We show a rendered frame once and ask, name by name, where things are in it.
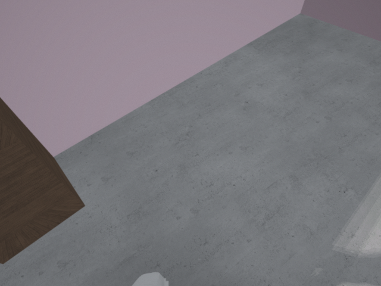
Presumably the cabinet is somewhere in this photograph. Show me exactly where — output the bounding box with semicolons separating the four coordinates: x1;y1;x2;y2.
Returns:
0;98;85;264

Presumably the left robot thigh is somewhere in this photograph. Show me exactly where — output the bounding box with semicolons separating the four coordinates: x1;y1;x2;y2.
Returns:
132;273;169;286

